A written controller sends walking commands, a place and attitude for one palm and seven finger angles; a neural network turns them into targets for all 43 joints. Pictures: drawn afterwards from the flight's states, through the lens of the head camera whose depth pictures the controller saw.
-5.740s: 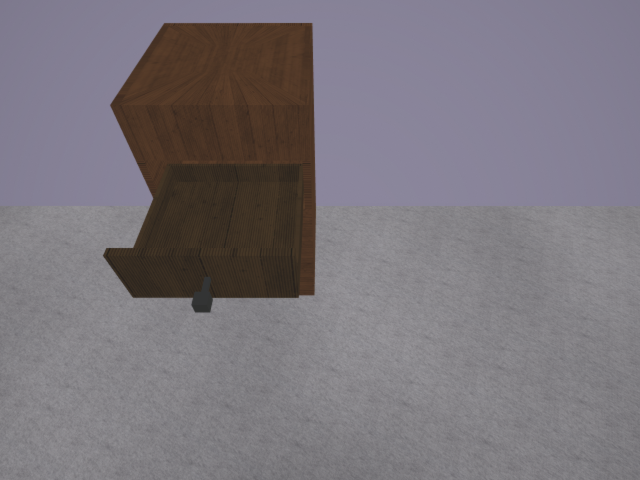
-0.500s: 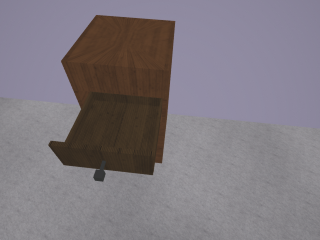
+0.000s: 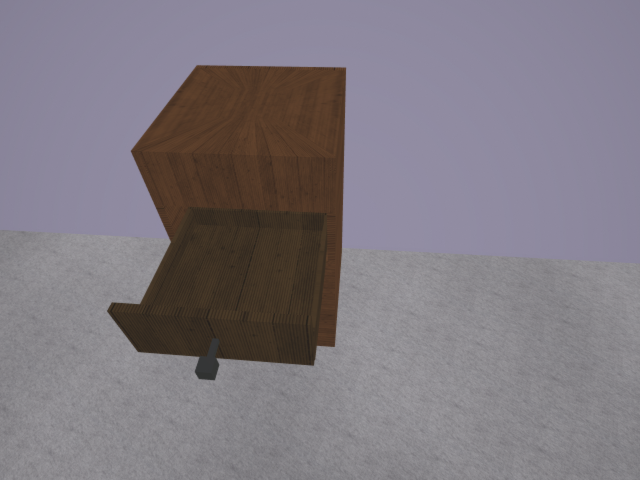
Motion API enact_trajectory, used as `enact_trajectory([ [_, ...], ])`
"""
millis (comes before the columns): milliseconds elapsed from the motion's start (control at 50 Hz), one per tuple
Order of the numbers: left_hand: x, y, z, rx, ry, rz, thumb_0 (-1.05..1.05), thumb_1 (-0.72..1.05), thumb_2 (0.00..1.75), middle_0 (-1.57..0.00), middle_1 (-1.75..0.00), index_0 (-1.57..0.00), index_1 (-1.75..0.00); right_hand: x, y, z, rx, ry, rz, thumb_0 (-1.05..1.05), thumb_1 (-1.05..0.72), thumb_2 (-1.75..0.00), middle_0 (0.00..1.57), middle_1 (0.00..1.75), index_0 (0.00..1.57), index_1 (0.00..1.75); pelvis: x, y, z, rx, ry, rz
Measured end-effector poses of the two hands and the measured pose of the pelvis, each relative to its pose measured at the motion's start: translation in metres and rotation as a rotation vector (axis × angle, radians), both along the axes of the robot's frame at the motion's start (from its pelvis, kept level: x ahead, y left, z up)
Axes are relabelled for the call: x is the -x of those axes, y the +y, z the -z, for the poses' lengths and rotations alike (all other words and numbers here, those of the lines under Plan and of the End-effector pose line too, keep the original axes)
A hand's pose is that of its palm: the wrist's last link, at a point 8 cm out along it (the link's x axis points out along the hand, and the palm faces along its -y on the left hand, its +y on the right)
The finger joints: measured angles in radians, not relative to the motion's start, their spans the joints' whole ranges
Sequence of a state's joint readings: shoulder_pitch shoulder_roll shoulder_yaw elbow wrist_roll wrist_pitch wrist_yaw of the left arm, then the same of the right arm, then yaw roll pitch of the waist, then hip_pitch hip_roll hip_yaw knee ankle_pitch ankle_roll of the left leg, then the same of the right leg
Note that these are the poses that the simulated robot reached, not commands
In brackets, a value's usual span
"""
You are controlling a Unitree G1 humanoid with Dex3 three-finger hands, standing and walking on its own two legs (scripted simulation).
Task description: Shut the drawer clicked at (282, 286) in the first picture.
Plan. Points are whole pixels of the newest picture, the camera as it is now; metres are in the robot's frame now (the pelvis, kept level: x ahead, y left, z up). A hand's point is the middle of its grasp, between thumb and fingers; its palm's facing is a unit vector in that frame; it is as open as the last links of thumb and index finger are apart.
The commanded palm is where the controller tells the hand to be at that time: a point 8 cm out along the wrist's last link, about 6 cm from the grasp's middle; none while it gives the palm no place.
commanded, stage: look again from close up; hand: left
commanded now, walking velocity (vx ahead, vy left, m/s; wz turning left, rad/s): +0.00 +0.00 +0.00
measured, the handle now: (210, 358) +0.38 +0.24 -0.22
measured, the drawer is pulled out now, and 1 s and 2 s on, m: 0.30 0.30 0.30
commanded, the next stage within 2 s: shuffle to correct the standing spot in 0.20 s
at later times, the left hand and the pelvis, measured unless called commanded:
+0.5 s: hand out of the picture -0.03 +0.14 -0.17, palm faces +0.04 -0.98 -0.18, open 7.3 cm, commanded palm none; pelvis -0.01 -0.02 +0.00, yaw +0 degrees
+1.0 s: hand out of the picture +0.04 +0.20 -0.18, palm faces +0.08 -0.98 -0.18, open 7.3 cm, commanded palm none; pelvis +0.06 +0.04 -0.01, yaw +1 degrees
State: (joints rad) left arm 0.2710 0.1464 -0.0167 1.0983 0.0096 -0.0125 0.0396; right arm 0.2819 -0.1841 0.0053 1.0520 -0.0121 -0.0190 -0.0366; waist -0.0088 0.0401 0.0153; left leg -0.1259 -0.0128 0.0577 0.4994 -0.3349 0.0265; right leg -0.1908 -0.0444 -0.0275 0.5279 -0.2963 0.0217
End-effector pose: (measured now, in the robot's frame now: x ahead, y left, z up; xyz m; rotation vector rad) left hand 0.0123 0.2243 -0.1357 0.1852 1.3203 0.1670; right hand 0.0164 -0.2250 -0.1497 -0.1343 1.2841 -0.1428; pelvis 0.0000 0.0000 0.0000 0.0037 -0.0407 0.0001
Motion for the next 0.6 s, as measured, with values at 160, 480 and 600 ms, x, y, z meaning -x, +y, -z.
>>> enact_trajectory([
  [160,0.012,-0.007,-0.002,0.011,0.01,0.011,0.0,0.92,0.9,-0.2,-0.3,-0.2,-0.3,0.018,-0.004,-0.003,-0.013,0.027,-0.006,0.01,-0.92,-0.89,0.2,0.3,0.2,0.3,0.011,-0.007,-0.003,-0.006,0.002,0.007],
  [480,0.048,-0.031,0.005,0.055,0.099,-0.033,0.0,0.91,0.9,-0.2,-0.3,-0.2,-0.3,0.067,-0.007,0.0,-0.036,0.19,0.008,0.0,-0.91,-0.89,0.2,0.3,0.2,0.3,0.01,-0.018,-0.001,-0.001,0.014,-0.001],
  [600,0.048,-0.022,0.011,0.069,0.123,-0.074,0.0,0.91,0.9,-0.2,-0.3,-0.2,-0.3,0.062,-0.003,-0.004,-0.007,0.216,0.014,0.0,-0.91,-0.89,0.2,0.3,0.2,0.3,-0.006,-0.008,0.002,0.006,0.029,-0.008],
])
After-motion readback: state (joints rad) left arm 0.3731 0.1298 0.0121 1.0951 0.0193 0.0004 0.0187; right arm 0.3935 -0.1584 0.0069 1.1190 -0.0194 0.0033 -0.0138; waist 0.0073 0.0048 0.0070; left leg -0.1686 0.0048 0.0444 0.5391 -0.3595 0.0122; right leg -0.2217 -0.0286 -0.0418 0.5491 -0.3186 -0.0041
